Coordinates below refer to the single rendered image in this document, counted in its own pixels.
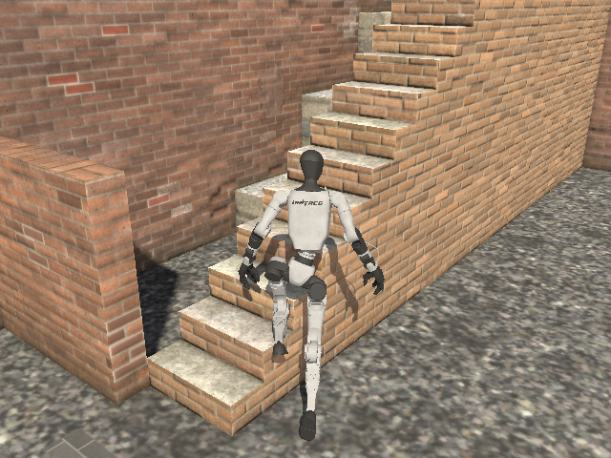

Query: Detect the right robot thigh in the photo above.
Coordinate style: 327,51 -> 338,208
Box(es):
304,275 -> 327,363

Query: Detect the robot right hand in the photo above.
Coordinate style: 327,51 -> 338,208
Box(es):
363,266 -> 385,295

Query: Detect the left robot upper arm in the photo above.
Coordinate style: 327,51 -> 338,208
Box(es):
254,190 -> 291,238

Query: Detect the left robot forearm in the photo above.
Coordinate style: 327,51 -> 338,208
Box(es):
242,223 -> 263,266

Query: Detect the robot left hand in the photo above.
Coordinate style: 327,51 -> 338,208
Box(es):
238,263 -> 260,290

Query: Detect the humanoid robot torso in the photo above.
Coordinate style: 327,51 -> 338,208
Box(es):
283,185 -> 332,289

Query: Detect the right robot upper arm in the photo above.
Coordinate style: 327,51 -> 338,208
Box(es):
329,191 -> 359,243

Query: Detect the right robot forearm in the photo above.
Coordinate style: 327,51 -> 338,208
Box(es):
351,227 -> 378,272

